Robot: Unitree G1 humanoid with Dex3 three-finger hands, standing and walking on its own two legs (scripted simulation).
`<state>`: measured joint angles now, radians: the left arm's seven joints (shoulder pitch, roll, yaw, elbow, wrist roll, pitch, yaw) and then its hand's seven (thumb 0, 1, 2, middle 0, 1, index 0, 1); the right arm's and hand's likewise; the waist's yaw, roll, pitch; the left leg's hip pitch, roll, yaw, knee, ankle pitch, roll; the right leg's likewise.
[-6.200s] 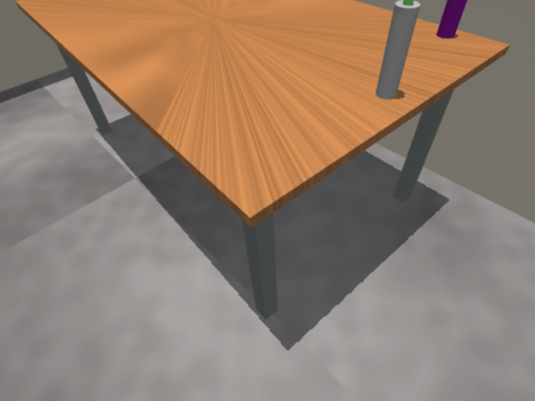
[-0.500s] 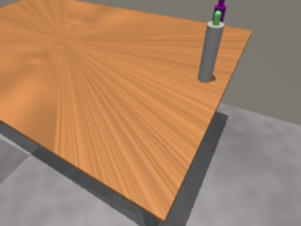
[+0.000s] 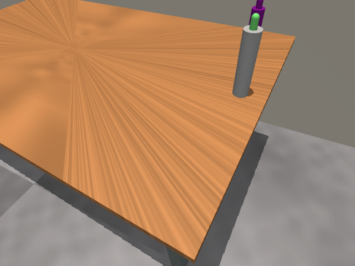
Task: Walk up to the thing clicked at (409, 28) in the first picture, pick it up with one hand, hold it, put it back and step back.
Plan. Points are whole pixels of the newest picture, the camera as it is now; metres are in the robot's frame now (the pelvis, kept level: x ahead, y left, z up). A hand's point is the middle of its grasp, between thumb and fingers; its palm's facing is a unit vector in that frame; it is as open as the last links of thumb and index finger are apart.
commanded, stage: stand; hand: right
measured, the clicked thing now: (247, 58) +0.70 -0.20 +0.11
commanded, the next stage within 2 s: walk up in 0.48 s
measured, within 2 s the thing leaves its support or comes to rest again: neither
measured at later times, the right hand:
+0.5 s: hand out of the picture +0.07 -0.25 -0.16, palm faces -0.02 +0.94 -0.34, open 7.4 cm
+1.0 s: hand out of the picture +0.20 -0.49 -0.14, palm faces -0.31 +0.74 -0.59, open 7.4 cm
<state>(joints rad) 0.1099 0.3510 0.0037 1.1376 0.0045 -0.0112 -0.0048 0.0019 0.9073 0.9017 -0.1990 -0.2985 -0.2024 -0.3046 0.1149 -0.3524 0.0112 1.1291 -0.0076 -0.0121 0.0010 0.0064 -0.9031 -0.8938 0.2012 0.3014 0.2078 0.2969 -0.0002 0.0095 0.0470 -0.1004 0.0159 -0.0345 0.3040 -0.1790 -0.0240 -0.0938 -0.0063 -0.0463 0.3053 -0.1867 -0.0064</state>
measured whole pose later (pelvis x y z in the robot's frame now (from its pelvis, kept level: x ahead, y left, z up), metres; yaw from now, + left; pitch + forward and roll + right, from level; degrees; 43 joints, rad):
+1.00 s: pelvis +0.05 -0.19 -0.02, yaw +21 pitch -1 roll +2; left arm 0.13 0.38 0.07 0.72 0.07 0.09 -0.11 0.00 0.91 0.90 -0.20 -0.30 -0.20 -0.30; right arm 0.34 -0.51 -0.10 0.90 -0.01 -0.06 -0.10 0.01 -0.90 -0.89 0.20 0.30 0.21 0.30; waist 0.00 -0.05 0.12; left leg -0.57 0.02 0.01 1.10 -0.44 0.02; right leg -0.33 -0.06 0.00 0.67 -0.33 -0.04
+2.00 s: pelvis +0.31 -0.56 -0.01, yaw +58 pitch -3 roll +3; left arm 0.34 0.36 0.10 0.84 0.02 0.01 0.01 0.00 0.90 0.90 -0.20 -0.30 -0.21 -0.31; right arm 0.29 -0.41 -0.05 0.84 0.00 -0.01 -0.03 0.01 -0.90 -0.89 0.20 0.30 0.21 0.30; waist 0.05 0.02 0.12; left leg -0.39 -0.06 -0.09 0.89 -0.35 0.03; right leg -0.20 0.02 -0.31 0.49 -0.27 0.05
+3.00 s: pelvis +0.26 -0.51 -0.04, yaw +63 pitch -2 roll +2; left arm 0.15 0.44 0.07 0.82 0.00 -0.04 0.01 0.00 0.91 0.90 -0.20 -0.30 -0.20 -0.30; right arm 0.34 -0.38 -0.03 0.87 0.01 -0.03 0.00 0.01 -0.90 -0.89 0.21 0.30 0.21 0.30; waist -0.06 -0.01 0.17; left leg -0.25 -0.03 0.05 0.74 -0.46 0.02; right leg -0.48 -0.03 -0.04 0.77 -0.26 -0.06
